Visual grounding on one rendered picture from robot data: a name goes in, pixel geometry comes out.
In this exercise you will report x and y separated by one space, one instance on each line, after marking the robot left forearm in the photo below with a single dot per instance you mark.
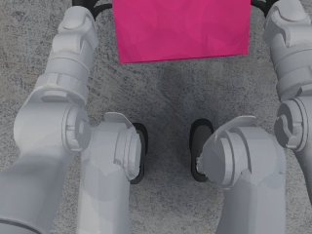
70 61

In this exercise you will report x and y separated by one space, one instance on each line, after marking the robot right hand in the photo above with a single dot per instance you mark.
263 6

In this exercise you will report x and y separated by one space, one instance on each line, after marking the robot right shin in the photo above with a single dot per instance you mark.
204 163

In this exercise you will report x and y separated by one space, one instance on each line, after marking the robot left upper arm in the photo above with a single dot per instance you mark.
48 135

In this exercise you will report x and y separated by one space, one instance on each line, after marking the robot right upper arm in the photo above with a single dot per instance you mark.
293 130

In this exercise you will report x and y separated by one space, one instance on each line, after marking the carton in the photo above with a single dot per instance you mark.
158 30

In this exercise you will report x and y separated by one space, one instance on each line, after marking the robot left hand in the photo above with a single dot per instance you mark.
90 5

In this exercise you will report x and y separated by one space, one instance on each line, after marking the robot left foot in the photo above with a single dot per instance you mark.
143 136

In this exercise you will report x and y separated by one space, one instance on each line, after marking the robot right forearm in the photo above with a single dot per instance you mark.
288 34

